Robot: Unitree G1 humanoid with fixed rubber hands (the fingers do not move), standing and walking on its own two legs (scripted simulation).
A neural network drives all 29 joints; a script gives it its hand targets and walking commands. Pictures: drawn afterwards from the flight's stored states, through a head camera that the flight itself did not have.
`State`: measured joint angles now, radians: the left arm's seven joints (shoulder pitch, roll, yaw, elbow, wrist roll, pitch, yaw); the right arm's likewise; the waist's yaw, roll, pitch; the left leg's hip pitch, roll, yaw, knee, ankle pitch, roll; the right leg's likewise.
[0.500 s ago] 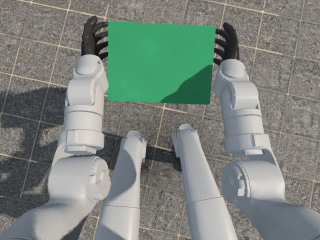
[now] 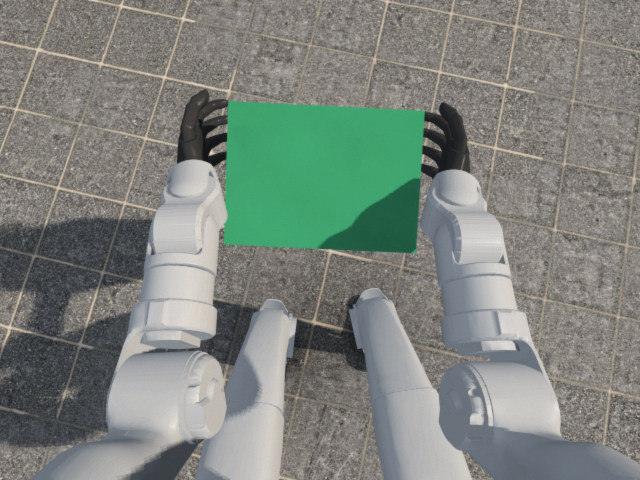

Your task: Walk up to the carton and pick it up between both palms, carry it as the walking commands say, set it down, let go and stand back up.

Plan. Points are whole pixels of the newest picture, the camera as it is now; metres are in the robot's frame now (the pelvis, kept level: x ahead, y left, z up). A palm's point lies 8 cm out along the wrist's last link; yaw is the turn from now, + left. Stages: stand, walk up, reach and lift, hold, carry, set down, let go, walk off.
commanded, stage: reach and lift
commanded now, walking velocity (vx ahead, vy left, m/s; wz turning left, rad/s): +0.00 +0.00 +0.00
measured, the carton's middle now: (322, 186) +0.44 -0.02 -0.13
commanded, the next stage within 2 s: none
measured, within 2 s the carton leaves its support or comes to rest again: neither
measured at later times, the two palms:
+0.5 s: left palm (164, 149) +0.43 +0.13 +0.04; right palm (470, 164) +0.40 -0.15 +0.03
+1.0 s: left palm (119, 85) +0.43 +0.12 +0.14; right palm (559, 101) +0.40 -0.17 +0.14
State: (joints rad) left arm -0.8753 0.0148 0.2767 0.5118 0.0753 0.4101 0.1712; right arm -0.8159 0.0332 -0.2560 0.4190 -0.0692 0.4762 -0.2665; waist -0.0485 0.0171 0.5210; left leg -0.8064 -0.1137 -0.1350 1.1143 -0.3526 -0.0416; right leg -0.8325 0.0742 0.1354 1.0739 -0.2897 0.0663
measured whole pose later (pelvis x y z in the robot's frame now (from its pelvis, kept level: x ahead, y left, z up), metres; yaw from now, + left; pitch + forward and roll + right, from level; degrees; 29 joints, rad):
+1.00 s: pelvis +0.11 +0.00 +0.09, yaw -1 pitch -4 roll +0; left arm -0.46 -0.12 0.33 0.65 0.27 0.60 0.02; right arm -0.43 0.16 -0.32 0.56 -0.25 0.71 -0.21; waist -0.05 0.01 -0.12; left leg -0.20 -0.05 -0.13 0.57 -0.29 -0.01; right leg -0.24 0.05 0.14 0.55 -0.24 0.03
